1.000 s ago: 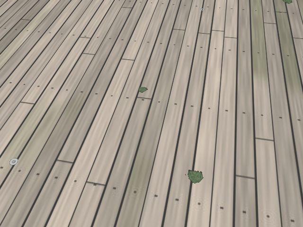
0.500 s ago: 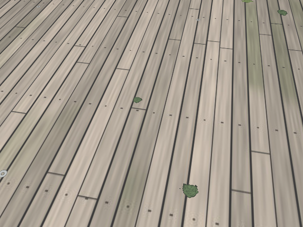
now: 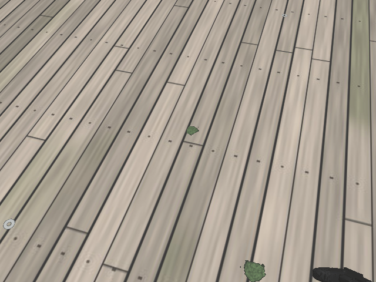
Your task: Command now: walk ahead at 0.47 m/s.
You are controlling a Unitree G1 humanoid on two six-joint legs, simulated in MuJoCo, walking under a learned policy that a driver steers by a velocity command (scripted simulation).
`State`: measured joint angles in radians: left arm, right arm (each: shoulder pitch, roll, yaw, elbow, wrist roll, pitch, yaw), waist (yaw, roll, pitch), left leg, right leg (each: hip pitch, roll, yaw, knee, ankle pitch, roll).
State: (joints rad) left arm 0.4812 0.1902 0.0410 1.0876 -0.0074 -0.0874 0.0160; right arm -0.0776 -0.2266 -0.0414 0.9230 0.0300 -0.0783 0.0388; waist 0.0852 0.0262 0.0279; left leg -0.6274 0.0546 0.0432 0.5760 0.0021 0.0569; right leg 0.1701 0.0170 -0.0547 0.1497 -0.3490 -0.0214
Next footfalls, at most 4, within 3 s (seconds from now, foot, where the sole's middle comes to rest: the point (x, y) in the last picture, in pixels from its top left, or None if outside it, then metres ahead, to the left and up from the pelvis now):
0.08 left None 0.25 0.12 -0.77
0.62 right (250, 259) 0.56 -0.12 -0.77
1.18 left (188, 181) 0.87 0.13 -0.77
1.72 right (264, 143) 1.08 -0.19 -0.77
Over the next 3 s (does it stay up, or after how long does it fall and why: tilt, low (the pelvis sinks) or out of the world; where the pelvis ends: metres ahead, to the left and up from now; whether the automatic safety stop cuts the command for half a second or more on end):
stays up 1.16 -0.10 0.00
